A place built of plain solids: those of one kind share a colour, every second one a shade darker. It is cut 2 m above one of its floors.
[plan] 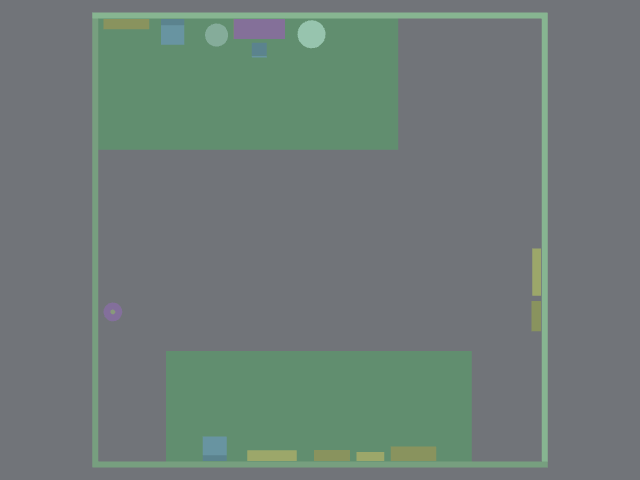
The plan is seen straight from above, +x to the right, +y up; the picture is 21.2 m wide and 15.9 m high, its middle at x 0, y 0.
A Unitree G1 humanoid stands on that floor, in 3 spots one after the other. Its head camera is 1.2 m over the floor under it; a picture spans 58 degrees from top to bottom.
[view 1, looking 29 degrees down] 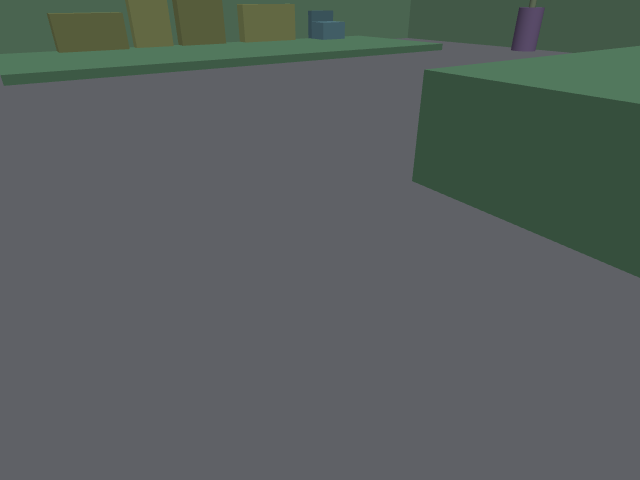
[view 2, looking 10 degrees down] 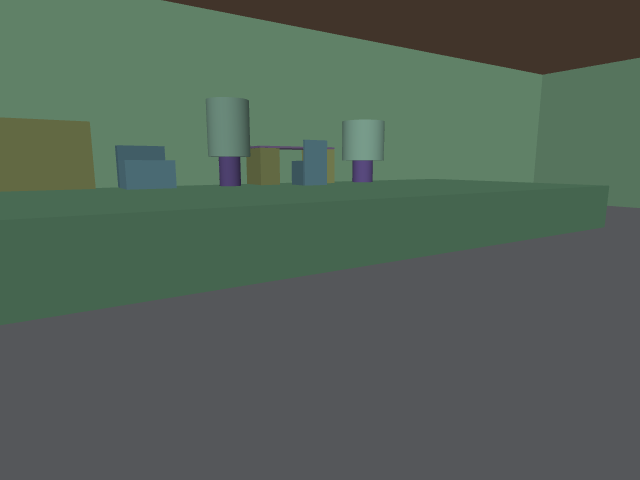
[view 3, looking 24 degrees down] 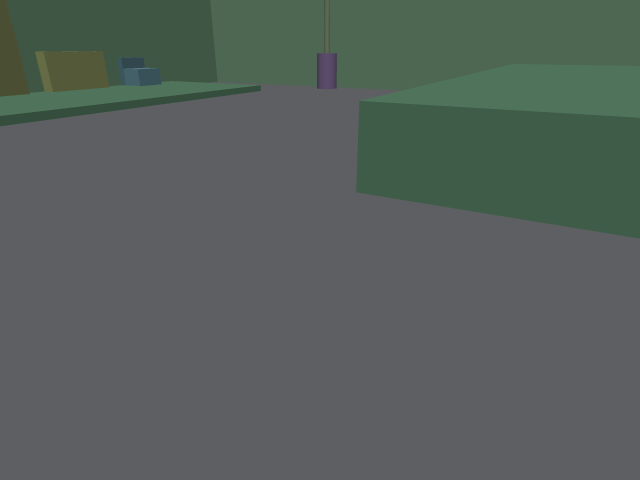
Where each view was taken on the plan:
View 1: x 4.89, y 5.15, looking -124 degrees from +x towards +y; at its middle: ground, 2.48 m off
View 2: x -6.45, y -0.93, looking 57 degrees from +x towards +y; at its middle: floor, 4.74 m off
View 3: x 6.03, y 4.52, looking -151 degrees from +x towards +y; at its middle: ground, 2.95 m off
